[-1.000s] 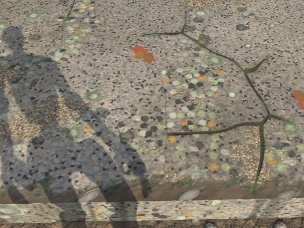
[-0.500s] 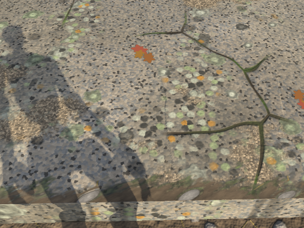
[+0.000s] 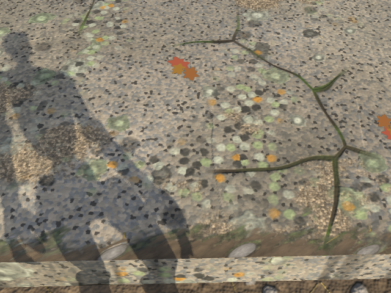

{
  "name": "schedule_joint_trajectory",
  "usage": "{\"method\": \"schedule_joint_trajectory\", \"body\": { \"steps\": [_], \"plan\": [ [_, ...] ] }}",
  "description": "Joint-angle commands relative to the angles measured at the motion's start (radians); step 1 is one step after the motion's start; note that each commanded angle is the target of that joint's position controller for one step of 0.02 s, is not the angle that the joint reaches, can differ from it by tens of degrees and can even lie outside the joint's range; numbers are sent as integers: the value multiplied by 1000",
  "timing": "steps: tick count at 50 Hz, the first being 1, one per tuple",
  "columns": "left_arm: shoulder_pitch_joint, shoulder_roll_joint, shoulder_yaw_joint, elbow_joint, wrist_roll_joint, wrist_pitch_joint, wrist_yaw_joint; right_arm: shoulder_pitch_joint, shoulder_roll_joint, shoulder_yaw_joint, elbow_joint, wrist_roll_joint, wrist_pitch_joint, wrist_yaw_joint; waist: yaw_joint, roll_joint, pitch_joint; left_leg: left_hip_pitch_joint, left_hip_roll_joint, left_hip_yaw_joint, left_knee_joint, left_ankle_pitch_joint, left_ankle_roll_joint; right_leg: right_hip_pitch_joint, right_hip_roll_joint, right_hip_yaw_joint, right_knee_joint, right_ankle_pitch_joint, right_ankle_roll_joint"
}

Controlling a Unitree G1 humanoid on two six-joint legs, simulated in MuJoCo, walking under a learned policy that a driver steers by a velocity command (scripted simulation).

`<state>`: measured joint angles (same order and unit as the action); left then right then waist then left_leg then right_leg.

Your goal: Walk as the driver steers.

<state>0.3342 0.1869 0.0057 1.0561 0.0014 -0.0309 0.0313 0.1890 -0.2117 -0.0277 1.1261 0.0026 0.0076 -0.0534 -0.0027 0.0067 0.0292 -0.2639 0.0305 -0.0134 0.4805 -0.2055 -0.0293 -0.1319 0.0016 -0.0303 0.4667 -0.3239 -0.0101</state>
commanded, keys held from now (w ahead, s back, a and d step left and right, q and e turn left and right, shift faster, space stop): w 0.72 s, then w+e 0.28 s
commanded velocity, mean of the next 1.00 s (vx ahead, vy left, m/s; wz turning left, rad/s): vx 0.38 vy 0.00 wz -0.07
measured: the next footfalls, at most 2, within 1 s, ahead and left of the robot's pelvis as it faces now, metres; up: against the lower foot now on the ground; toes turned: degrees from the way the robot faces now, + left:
right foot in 0.72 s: +0.39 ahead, -0.08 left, +0.00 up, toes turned -3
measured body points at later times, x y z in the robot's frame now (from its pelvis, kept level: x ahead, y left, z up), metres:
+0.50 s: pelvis +0.13 +0.05 +0.01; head +0.14 +0.06 +0.46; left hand +0.25 +0.31 -0.12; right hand +0.07 -0.19 -0.13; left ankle +0.05 +0.13 -0.74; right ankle +0.18 -0.12 -0.66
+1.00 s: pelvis +0.38 +0.01 +0.00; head +0.39 -0.01 +0.45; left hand +0.26 +0.22 -0.13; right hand +0.53 -0.20 -0.12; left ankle +0.44 +0.12 -0.39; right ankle +0.35 -0.08 -0.74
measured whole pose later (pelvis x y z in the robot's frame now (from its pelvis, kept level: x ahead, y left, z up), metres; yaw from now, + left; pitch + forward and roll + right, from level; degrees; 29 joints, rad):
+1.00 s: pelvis +0.38 +0.01 +0.00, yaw -6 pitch +2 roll +0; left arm 0.55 0.12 -0.02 1.14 0.03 -0.01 -0.01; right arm 0.13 -0.14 0.03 0.80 0.02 -0.08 0.00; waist 0.06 0.02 -0.02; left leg -1.25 0.09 0.02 2.21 -0.37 0.00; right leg -0.22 0.06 0.02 0.45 -0.26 -0.08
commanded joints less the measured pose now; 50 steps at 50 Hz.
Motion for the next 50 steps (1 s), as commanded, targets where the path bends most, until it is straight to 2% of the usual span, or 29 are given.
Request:
{"method": "schedule_joint_trajectory", "body": {
  "steps": [1, 3, 5, 7, 10, 12, 13, 14, 15, 16, 18, 20, 22, 26, 29, 32, 33, 35, 36, 37, 38, 39, 40, 41, 42, 45, 46, 49, 50],
  "plan": [
    [98, 86, 16, -3, 0, -3, 4, 45, -87, -12, -12, -1, -5, -3, 0, -15, -5, 103, -3, 8, -41, 72, 35, -115, -29, 29, -122, 59, -15],
    [96, 131, 33, -8, -12, 3, 11, 46, -90, -17, -11, 7, -6, -4, 7, -66, 40, 30, -63, 73, 42, -208, 37, -144, -48, 82, -164, -263, -61],
    [118, 189, 54, -21, -25, -3, 15, -11, -78, -16, -45, 7, -30, 6, 36, -158, 124, -140, -72, 103, 201, -254, 46, -142, -195, 279, -274, -501, -148],
    [114, 211, 70, -28, -27, -22, 15, -53, -63, -12, -80, 19, -66, 27, 40, -192, 190, -261, 8, 44, 338, -229, 82, -122, -339, 441, -335, -462, -230],
    [56, 188, 73, -51, -36, -37, 7, -26, -70, -18, -96, 37, -103, 49, -5, -137, 174, -221, 37, 39, 169, -255, 125, -55, -302, 334, -271, -242, -181],
    [20, 188, 73, -68, -41, -31, -1, 149, -78, -38, -14, 26, -106, 53, -68, -84, 89, 133, -65, 131, 14, -58, 101, -193, -187, 183, -141, -99, -132],
    [-20, 172, 66, -89, -36, -37, -4, 262, -108, -55, 15, 20, -105, 51, -119, -17, 45, 280, -22, 38, -36, -42, 115, -273, -124, 104, 36, 82, -98],
    [-43, 97, 45, -129, -22, -51, -3, 401, -231, -88, 26, 25, -110, 45, -156, 262, -13, 438, 212, -344, -209, -111, 226, -467, 16, -51, 407, 33, -17],
    [-60, 80, 43, -149, -32, -70, -1, 455, -230, -78, 33, 7, -125, 56, -154, 304, -60, 461, 367, -697, -335, -179, 341, -592, 59, 61, 680, -239, -18],
    [-60, 115, 52, -149, -52, -82, -10, 334, -173, -55, 0, 4, -140, 53, -86, 157, 13, 404, 375, -628, -318, -247, 325, -679, -21, 142, 806, -186, -55],
    [-68, 126, 59, -138, -45, -93, -20, 174, -118, -33, -59, 9, -143, 62, -24, 51, 73, 302, 284, -385, -346, -169, 245, -679, -110, 115, 764, 20, -94],
    [-77, 136, 75, -129, -27, -87, -25, 176, -81, -18, -63, 2, -131, 64, -9, 54, 66, 259, 209, -210, -358, 71, 196, -599, -140, 83, 681, 112, -84],
    [-87, 103, 73, -126, -22, -76, -34, 233, -94, -18, -52, -3, -120, 55, -10, 60, 49, 259, 176, -115, -348, 272, 201, -590, -135, 40, 648, 158, -54],
    [-293, 71, 53, -206, -20, -69, -34, 242, -134, -19, -73, -6, -109, 33, -40, 49, 87, 199, 157, -47, -380, 328, 214, -584, -112, 1, 372, 262, -5],
    [-374, 54, 41, -226, -27, -64, -37, 275, -153, -26, -81, -6, -103, 26, -59, 98, 80, 178, 148, -2, -364, 402, 206, -462, -49, -56, 228, 300, -5],
    [-332, 90, 47, -217, -27, -59, -44, 274, -146, -32, -83, 11, -95, 26, -10, 108, 54, 247, 195, 6, -263, 613, 201, -393, -33, -40, 212, 239, -53],
    [-293, 115, 58, -210, -14, -57, -43, 247, -154, -34, -90, 16, -92, 21, 25, 116, 27, 291, 209, 5, -183, 776, 190, -357, -10, -56, 203, 178, -78],
    [35, 173, 99, -108, -8, -65, -46, 177, -144, -29, -102, 17, -77, 23, 195, 123, -126, 224, 163, 44, 166, 925, 154, -10, 22, -55, 87, 248, -154],
    [221, 231, 124, -43, -9, -60, -38, 126, -142, -24, -130, 11, -88, 35, 270, 51, -210, -16, 89, 63, 450, 634, 111, 296, -66, 57, 34, 249, -179],
    [228, 297, 117, -24, -10, -36, -30, 114, -8, 14, -161, -29, -119, 58, 191, -295, -214, -312, -69, 52, 895, -303, 73, 409, -278, 407, 4, 529, -214],
    [222, 276, 108, -31, 16, -32, -37, 292, 2, 6, -125, 39, -146, 71, 117, -325, -355, -486, -108, -132, 1128, -336, 80, 492, -422, 832, -212, 208, -401],
    [136, 174, 87, -28, 2, -31, -44, 211, -65, -8, -144, 59, -155, 79, 95, -164, -166, -634, -40, -80, 1203, -263, 82, 384, -383, 767, -266, -86, -383],
    [70, 107, 66, -37, -3, -25, -52, 109, -73, -11, -186, 59, -154, 81, 82, -76, -55, -719, -2, -33, 1259, -192, 91, 259, -341, 642, -277, -219, -347],
    [31, 76, 48, -42, 8, -22, -62, 79, -47, -7, -196, 44, -141, 73, 55, 11, -15, -731, 24, -13, 1321, -158, 88, 131, -305, 585, -286, -233, -315],
    [3, 56, 34, -42, 23, -18, -67, 99, -23, -4, -206, 33, -127, 67, 9, 22, 6, -726, 44, -15, 1359, -130, 85, 3, -269, 519, -279, -213, -293],
    [22, 41, 4, -19, 23, 1, -55, 96, 56, 30, -271, 23, -93, 67, -41, -58, 77, -833, 72, 14, 1477, -119, 59, -247, -204, 360, -276, -185, -262],
    [90, 36, -5, 0, 39, 5, -49, 74, 86, 41, -280, 28, -81, 57, -13, -106, 77, -902, 40, 56, 1710, -147, 35, -270, -218, 372, -293, -162, -288],
    [172, 45, -23, 28, 38, 9, -31, -105, 136, 96, -423, 14, -91, 48, 8, -117, 127, -1243, 60, 38, 1980, -182, 22, -175, -257, 422, -279, -92, -265],
    [187, 41, -28, 24, 32, 13, -29, -141, 135, 109, -471, 12, -103, 49, 5, -74, 130, -1325, 83, 11, 1972, -177, 26, -122, -258, 427, -262, -91, -243]
  ]
}}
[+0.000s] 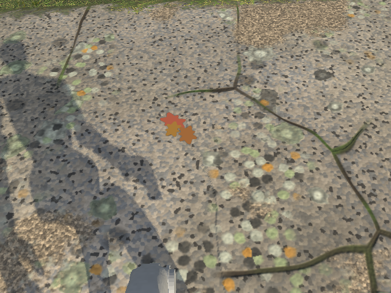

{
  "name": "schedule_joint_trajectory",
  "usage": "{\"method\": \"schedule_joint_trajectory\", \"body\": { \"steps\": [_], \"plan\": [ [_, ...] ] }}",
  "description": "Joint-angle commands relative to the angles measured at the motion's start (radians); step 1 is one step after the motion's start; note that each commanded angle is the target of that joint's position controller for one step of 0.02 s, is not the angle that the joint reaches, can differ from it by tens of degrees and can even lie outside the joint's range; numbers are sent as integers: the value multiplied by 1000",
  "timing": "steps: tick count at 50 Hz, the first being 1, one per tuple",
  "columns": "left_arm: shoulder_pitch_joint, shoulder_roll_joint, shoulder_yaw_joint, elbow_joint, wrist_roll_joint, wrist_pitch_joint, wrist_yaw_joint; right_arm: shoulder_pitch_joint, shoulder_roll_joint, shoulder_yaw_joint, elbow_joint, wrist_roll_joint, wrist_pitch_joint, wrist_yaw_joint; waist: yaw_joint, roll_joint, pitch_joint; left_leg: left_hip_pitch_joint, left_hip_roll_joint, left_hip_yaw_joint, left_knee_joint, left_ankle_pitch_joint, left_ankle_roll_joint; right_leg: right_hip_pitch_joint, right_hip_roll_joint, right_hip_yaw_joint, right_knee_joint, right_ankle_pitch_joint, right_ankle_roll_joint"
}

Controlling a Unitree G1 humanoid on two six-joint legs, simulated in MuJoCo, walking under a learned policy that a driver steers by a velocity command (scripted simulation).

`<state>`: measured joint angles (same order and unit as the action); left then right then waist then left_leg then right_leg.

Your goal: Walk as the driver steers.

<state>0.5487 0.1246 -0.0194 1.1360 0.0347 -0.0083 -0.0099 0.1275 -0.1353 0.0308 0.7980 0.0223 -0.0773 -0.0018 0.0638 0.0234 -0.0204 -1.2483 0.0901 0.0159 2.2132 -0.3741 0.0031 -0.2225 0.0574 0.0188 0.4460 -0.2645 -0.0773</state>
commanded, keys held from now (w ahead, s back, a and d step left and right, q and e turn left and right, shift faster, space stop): w+e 0.82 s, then w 0.18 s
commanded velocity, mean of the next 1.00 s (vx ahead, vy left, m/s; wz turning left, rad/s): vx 0.50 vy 0.00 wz -0.52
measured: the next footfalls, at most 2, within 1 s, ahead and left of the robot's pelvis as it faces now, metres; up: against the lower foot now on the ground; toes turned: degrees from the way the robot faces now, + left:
left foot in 0.20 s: +0.30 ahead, +0.15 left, +0.19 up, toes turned +1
right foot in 0.76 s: +0.53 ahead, -0.18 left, +0.19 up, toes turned -31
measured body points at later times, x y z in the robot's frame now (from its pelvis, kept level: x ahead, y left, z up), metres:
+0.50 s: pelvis +0.27 +0.04 +0.19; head +0.27 +0.05 +0.64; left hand +0.55 +0.19 +0.12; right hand +0.18 -0.18 +0.04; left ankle +0.26 +0.15 -0.55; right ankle +0.36 -0.12 -0.42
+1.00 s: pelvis +0.53 -0.11 +0.19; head +0.54 -0.13 +0.64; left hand +0.72 +0.08 +0.08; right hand +0.56 -0.43 +0.10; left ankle +0.66 +0.03 -0.46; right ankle +0.49 -0.16 -0.55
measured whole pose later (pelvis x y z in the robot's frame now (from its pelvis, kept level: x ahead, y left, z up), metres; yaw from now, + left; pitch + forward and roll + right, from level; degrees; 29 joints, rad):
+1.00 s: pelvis +0.53 -0.11 +0.19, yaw -32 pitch +2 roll +0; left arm 0.35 0.23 0.07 0.74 0.00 -0.07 -0.03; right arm 0.11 -0.28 -0.05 0.71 0.00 -0.11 -0.01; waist 0.04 0.04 0.00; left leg -0.66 0.15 -0.06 1.15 -0.23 -0.01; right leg -0.21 0.10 -0.01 0.37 -0.18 -0.11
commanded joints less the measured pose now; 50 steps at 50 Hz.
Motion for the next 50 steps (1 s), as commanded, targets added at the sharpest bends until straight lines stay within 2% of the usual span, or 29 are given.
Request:
{"method": "schedule_joint_trajectory", "body": {
  "steps": [1, 2, 4, 6, 7, 8, 9, 10, 11, 12, 13, 14, 15, 16, 17, 18, 21, 22, 25, 31, 35, 37, 38, 39, 40, 41, 42, 44, 50],
  "plan": [
    [-37, 104, -5, -69, -7, -9, 18, -119, 51, 63, -181, -14, -32, 3, -62, -54, 170, -349, 37, -8, 150, 21, -6, -28, -287, 357, -235, -145, -157],
    [-43, 113, -6, -77, -34, 2, 24, -195, 51, 82, -240, -33, -47, 11, -60, -14, 149, -278, 59, 30, -99, 84, -13, -89, -221, 309, -237, -164, -132],
    [42, 133, 8, -94, -47, 7, 54, -367, 53, 100, -326, -66, -58, 6, 12, -21, 55, 82, 42, 136, -447, 165, -37, -244, -222, 304, -415, -1, -186],
    [53, 140, 21, -99, -75, 17, 74, -357, 59, 98, -346, -49, -50, 1, -40, -143, -68, 441, 20, 189, -721, 86, -20, -163, -225, 224, -476, 277, -175],
    [43, 166, 26, -108, -62, 11, 73, -252, 19, 73, -319, -31, -49, -1, -105, -227, -137, 601, -42, 229, -754, 3, 5, -87, -228, 185, -398, 711, -163],
    [32, 222, 34, -113, -44, -3, 70, -103, -85, 22, -279, -5, -47, -3, -190, -322, -212, 701, -103, 235, -827, -135, 35, 80, -234, 173, -272, 1231, -142],
    [12, 273, 50, -106, -41, -14, 75, 17, -177, -20, -265, 10, -45, 0, -270, -400, -266, 757, -106, 136, -962, -199, 65, 247, -249, 158, -85, 1667, -117],
    [-92, 285, 63, -129, -24, -28, 75, 187, -270, -58, -225, 8, -46, 13, -360, -373, -334, 920, -33, -102, -1067, -233, 128, 212, -251, 162, 177, 1764, -111],
    [-95, 170, 56, -193, -27, -60, 51, 347, -403, -96, -151, -44, -43, 22, -335, 128, -471, 1230, 191, -658, -1489, -267, 251, -97, -110, 136, 551, 1296, -107],
    [-100, 17, 38, -209, -1, -91, 3, 393, -414, -103, -99, -71, -22, 7, -285, 473, -547, 1379, 367, -1256, -1953, -317, 351, -381, 126, 281, 1044, 122, -72],
    [-149, 16, 53, -236, -13, -98, -51, 298, -270, -73, -78, -39, -1, -20, -234, 297, -363, 1234, 434, -1268, -1991, -297, 334, -598, 116, 333, 1462, 31, -59],
    [-339, -3, 44, -347, -52, -74, -62, 222, -120, -42, -24, -13, 10, -18, -167, 187, -80, 1018, 387, -929, -1908, -341, 251, -744, 45, 200, 1519, -6, -86],
    [-380, 8, 33, -400, -61, -49, -55, 141, 38, -1, 40, -25, 5, 3, -95, 57, 79, 799, 324, -603, -1802, -360, 180, -763, -31, 133, 1515, -18, -106],
    [-301, 37, 37, -396, -65, -22, -45, 84, 96, 6, 84, -48, 1, 14, -25, 4, 104, 699, 278, -395, -1769, -259, 105, -695, -59, 124, 1522, 12, -114],
    [-211, 32, 35, -380, -81, -2, -41, 54, 111, 5, 114, -59, -4, 26, 33, 7, 110, 674, 230, -234, -1775, -159, 42, -646, -73, 135, 1480, 36, -118],
    [-185, 7, 22, -383, -89, 7, -29, 36, 60, -15, 133, -52, -13, 37, 58, 18, 120, 688, 196, -87, -1806, -64, 16, -646, -90, 127, 1384, 58, -113],
    [-326, 55, 20, -457, -56, 6, -1, 56, -34, -38, 142, -59, -22, 27, 32, 16, 148, 695, 123, 168, -1958, 141, 45, -612, -72, 54, 1001, 236, -71],
    [-361, 90, 31, -475, -37, 4, -1, 67, -84, -48, 133, -66, -24, 7, 21, 51, 120, 744, 116, 198, -2008, 184, 76, -585, -77, 8, 911, 297, -41],
    [-385, 132, 54, -486, -52, -10, -24, 143, -182, -66, 114, -56, -42, -32, -13, 39, 17, 1031, 150, 213, -2036, 296, 107, -613, -122, -10, 742, 382, 0],
    [-603, 134, 67, -551, -76, -7, -68, 240, -262, -107, 65, -25, -11, -44, -137, 39, 102, 1353, 261, 235, -2063, 306, 130, -644, -168, -86, 374, 258, -6],
    [-551, 182, 100, -555, -76, -8, -71, 221, -324, -137, 47, 1, 20, -20, -98, 92, 102, 1393, 249, 294, -1903, 879, 122, -408, -73, -207, 240, 93, -50],
    [-324, 259, 146, -503, -79, -13, -62, 194, -360, -153, 38, 19, 36, -14, 27, 109, 4, 1355, 214, 320, -1595, 1094, 104, -130, 10, -235, 136, 64, -106],
    [-192, 331, 185, -466, -73, -13, -41, 218, -339, -147, 38, 16, 32, -17, 81, 76, -79, 1213, 169, 308, -1363, 941, 70, 129, 39, -171, 88, 96, -140],
    [-136, 426, 206, -457, -60, -12, -25, 219, -212, -118, -8, -22, 16, -24, 41, -115, -114, 822, 74, 276, -1023, 269, 18, 405, -185, 215, 93, 93, -230],
    [-167, 432, 194, -486, -53, -35, -36, 224, -163, -91, -80, -19, -32, -25, -29, -228, -289, 556, -132, 34, -750, -219, -23, 592, -378, 811, -119, -129, -409],
    [-155, 333, 165, -481, -48, -57, -46, 82, -238, -108, -117, 18, -70, -14, 32, -89, -276, 464, -75, -114, -702, -134, -5, 563, -380, 790, -207, -98, -341],
    [-171, 290, 151, -466, -48, -69, -46, 48, -226, -100, -128, 36, -86, -9, 13, -80, -170, 449, -30, -106, -752, -30, 22, 442, -359, 621, -190, 11, -292],
    [-273, 216, 123, -488, -46, -77, -38, 72, -232, -103, -100, 1, -86, -17, -54, -6, -95, 544, 48, -109, -878, 70, 27, 208, -278, 385, -170, 204, -229],
    [-232, 254, 117, -471, -35, -91, -7, 25, -193, -98, -120, -32, -25, -12, -70, -41, 7, 535, 78, -69, -1151, 231, -37, 13, -228, 204, -259, 338, -217]
  ]
}}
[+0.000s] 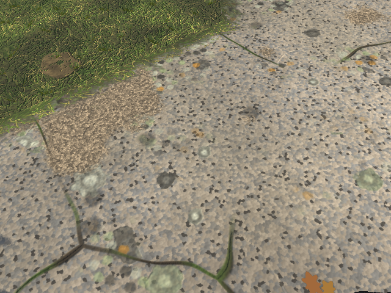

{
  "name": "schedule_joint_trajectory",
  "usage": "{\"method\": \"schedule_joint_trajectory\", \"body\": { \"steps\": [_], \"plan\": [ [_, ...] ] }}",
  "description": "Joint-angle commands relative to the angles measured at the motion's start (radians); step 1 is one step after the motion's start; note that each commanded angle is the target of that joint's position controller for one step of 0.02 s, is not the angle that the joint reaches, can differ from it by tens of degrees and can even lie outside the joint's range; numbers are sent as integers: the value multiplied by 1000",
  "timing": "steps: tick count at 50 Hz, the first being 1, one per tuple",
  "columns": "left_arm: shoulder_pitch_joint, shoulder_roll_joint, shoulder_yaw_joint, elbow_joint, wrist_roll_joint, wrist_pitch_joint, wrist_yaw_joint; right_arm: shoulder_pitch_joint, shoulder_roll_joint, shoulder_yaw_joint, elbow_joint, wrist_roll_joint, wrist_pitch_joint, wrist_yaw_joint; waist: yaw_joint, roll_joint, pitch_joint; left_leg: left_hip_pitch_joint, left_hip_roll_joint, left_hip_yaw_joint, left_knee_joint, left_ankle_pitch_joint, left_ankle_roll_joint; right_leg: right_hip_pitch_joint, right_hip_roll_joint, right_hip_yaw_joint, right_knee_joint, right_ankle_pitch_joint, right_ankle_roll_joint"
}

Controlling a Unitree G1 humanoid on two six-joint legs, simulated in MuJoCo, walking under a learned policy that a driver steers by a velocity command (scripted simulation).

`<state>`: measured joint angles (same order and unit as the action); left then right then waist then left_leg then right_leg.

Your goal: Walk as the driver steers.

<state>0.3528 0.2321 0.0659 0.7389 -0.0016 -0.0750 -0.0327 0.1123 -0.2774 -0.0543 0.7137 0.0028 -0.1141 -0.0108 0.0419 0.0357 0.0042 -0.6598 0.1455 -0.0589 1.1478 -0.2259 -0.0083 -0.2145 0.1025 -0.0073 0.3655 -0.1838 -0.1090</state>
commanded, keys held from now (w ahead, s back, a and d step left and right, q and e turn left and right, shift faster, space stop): w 0.78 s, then no key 0.22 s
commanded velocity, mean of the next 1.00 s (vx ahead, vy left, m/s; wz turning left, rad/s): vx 0.46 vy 0.00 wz -0.07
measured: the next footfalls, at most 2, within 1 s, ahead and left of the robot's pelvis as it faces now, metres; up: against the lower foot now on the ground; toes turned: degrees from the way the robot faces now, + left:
left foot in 0.30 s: +0.38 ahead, +0.16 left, +0.00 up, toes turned +0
right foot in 0.84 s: +0.66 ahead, -0.08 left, +0.00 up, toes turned -4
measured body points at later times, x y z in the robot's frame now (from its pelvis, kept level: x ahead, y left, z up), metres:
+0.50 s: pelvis +0.31 +0.08 +0.00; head +0.33 +0.10 +0.45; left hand +0.46 +0.34 -0.11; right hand +0.37 -0.19 -0.12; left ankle +0.34 +0.16 -0.74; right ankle +0.28 -0.07 -0.65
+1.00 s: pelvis +0.55 +0.02 -0.01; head +0.59 +0.00 +0.44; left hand +0.73 +0.27 -0.10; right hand +0.62 -0.26 -0.14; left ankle +0.48 +0.17 -0.66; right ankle +0.62 -0.08 -0.74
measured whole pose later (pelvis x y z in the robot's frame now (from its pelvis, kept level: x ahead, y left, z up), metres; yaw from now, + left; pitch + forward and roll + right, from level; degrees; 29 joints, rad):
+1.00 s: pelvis +0.55 +0.02 -0.01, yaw -2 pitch +3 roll +0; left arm 0.15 0.23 0.05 0.71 0.01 -0.08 -0.02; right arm 0.26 -0.29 -0.05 0.83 0.01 -0.05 0.00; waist -0.01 0.03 0.03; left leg -0.46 0.03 -0.04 1.13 -0.48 -0.03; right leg -0.39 0.02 -0.05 0.46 -0.13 -0.06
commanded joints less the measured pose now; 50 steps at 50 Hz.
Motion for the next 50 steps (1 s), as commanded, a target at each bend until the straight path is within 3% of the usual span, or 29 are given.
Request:
{"method": "schedule_joint_trajectory", "body": {
  "steps": [1, 5, 9, 12, 13, 14, 15, 16, 17, 18, 19, 20, 21, 23, 25, 28, 33, 37, 39, 40, 41, 42, 43, 44, 45, 46, 47, 48, 50],
  "plan": [
    [-27, 142, 30, -69, 2, -21, 20, 8, -45, -10, -41, -10, 13, -2, -35, -67, -3, -61, 18, 14, -164, 141, -31, 5, -257, 201, -181, 249, -172],
    [24, 153, 30, -39, -9, -16, 29, -121, -23, 0, -57, 5, 1, 17, 30, -112, 26, 2, -42, 68, -458, 339, -30, 28, -232, 136, -180, 181, -126],
    [67, 167, 37, -10, -20, -6, 32, -199, -38, -6, -90, 16, -10, 43, 55, -119, 57, -28, -70, 61, -585, 311, 6, 161, -305, 181, -125, 170, -116],
    [33, 185, 48, -8, -17, 9, 43, -134, -69, -21, -88, 12, -15, 58, 1, -153, 30, 46, -99, 69, -635, 207, 56, 249, -335, 189, -45, 363, -74],
    [10, 191, 50, -15, -15, 12, 44, -61, -91, -33, -73, 9, -15, 55, -43, -166, -15, 151, -130, 94, -650, 183, 77, 255, -314, 168, 37, 531, -54],
    [-5, 178, 44, -20, -9, 15, 43, 75, -128, -51, -38, 3, -13, 48, -111, -152, -106, 344, -153, 119, -648, 197, 107, 220, -261, 127, 203, 656, -27],
    [-4, 130, 24, -39, 7, 17, 44, 252, -185, -64, -10, -14, -10, 41, -176, -71, -252, 653, -7, -32, -588, 254, 163, 31, -204, 89, 493, 439, 10],
    [190, 8, -9, -43, -4, 1, 41, 341, -273, -84, 22, -25, -11, 46, -98, 270, -403, 1025, 240, -547, -694, 78, 348, -369, -14, 75, 914, -224, 96],
    [159, 83, -2, -26, -21, -15, 38, 365, -182, -64, 28, -1, -9, 49, -144, 248, -444, 1069, 249, -760, -838, -143, 350, -515, -28, 194, 1053, -359, 94],
    [26, 152, 14, -60, -38, -21, 34, 287, -130, -49, 17, 4, -3, 40, -156, 145, -270, 940, 218, -592, -843, -170, 293, -594, -88, 167, 1091, -289, 86],
    [-63, 156, 9, -87, -27, -25, 37, 211, -106, -37, 3, -1, 5, 35, -132, 29, -182, 772, 179, -448, -849, -91, 259, -566, -145, 126, 1037, -195, 78],
    [-109, 144, 10, -102, -7, -25, 40, 166, -90, -30, 4, -12, 8, 37, -100, -4, -106, 621, 144, -364, -874, 20, 255, -526, -174, 108, 970, -145, 74],
    [-90, 136, 16, -103, -4, -17, 41, 144, -71, -21, 6, -23, 1, 38, -60, 16, -83, 530, 109, -299, -898, 92, 247, -461, -205, 113, 917, -114, 70],
    [-34, 106, 14, -84, -11, 1, 44, 142, -65, -21, 16, -14, -9, 40, -28, 50, -73, 469, 71, -214, -942, 157, 255, -413, -218, 98, 845, -97, 74],
    [-61, 92, 10, -91, -4, 11, 47, 157, -92, -27, 34, -6, -14, 35, -22, 38, -48, 448, 74, -160, -970, 243, 268, -444, -232, 83, 765, -64, 92],
    [-156, 77, 2, -109, 0, 9, 46, 184, -119, -34, 52, -2, -3, 21, -45, 12, -29, 476, 64, -96, -994, 291, 255, -493, -243, 70, 595, 77, 114],
    [-318, 56, -5, -133, -10, -6, 28, 252, -138, -37, 83, 13, 13, 15, -113, 18, 8, 543, 42, -26, -987, 265, 213, -466, -203, 31, 313, 254, 112],
    [-416, 57, -5, -170, -19, -18, 5, 300, -147, -39, 109, 16, 34, 15, -148, 31, 37, 648, 85, -48, -932, 276, 211, -478, -173, 9, 206, 197, 92],
    [-420, 67, -1, -182, -21, -26, -8, 299, -159, -44, 117, 19, 45, 12, -133, 50, 35, 695, 108, -58, -883, 346, 200, -455, -156, 1, 167, 121, 65],
    [-386, 80, 5, -176, -15, -30, -10, 278, -164, -45, 117, 17, 51, 9, -107, 59, 20, 706, 99, -50, -826, 484, 184, -395, -135, -10, 136, 96, 47],
    [-297, 100, 18, -152, -3, -34, -9, 250, -170, -45, 112, 20, 57, 4, -52, 64, -37, 703, 67, -20, -719, 676, 158, -258, -96, -41, 86, 133, 26],
    [-163, 145, 38, -113, 13, -38, -2, 243, -151, -38, 106, 20, 57, 1, 8, 50, -136, 647, 11, 19, -558, 747, 120, -37, -98, -39, 64, 269, -9],
    [11, 223, 54, -85, 39, -39, 10, 216, -100, -16, 69, -6, 47, -2, 69, -51, -293, 429, -54, 58, -266, 453, 66, 290, -297, 156, 142, 628, -86],
    [24, 273, 57, -77, 36, -31, 10, 391, -2, 19, 79, -16, 30, 11, -6, -310, -434, 47, -210, 32, 83, -408, -3, 637, -562, 525, 159, 841, -282],
    [69, 193, 44, -72, 16, -17, 11, 356, -110, -6, 111, 3, 23, 16, 59, -205, -478, -7, -184, -98, 175, -442, -6, 603, -522, 553, 121, 753, -266],
    [-10, 161, 30, -78, 9, -10, 15, 257, -134, -14, 78, 25, 25, 17, 45, -178, -329, -67, -138, -70, 175, -382, -10, 490, -476, 398, 103, 769, -222],
    [-86, 131, 18, -80, 4, -7, 15, 195, -118, -10, 63, 14, 33, 12, 12, -104, -242, -58, -93, -30, 113, -314, -18, 352, -424, 317, 70, 754, -187],
    [-142, 106, 9, -83, 3, -6, 13, 170, -114, -14, 60, -1, 46, 7, -20, -75, -176, -12, -66, -20, 49, -267, -28, 216, -393, 268, 30, 722, -171],
    [-210, 86, 2, -73, 23, -11, 10, 221, -68, -11, 74, -1, 81, 0, -92, -108, -145, 169, -46, -10, -71, -199, -41, 5, -345, 179, -37, 705, -153]
  ]
}}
